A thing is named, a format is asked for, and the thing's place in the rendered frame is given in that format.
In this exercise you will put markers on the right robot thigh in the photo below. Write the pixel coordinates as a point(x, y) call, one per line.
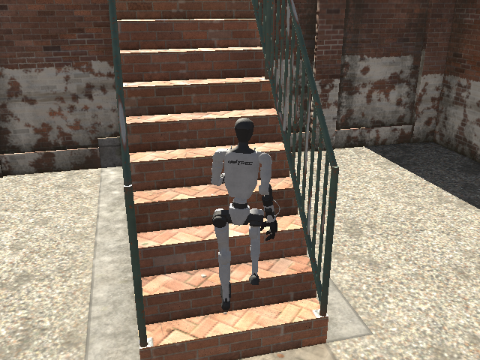
point(255, 219)

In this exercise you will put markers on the left robot forearm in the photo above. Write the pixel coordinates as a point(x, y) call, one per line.
point(223, 175)

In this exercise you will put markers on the robot thigh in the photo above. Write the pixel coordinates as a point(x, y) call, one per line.
point(255, 219)
point(221, 228)

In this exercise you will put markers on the robot left upper arm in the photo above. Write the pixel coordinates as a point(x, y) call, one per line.
point(217, 166)

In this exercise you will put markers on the robot right upper arm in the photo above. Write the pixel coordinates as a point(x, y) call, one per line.
point(265, 173)

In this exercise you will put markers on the robot right hand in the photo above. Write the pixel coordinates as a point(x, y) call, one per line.
point(273, 229)

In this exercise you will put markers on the left robot thigh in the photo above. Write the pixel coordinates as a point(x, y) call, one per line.
point(221, 228)

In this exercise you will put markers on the right robot forearm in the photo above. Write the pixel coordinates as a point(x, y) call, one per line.
point(268, 206)

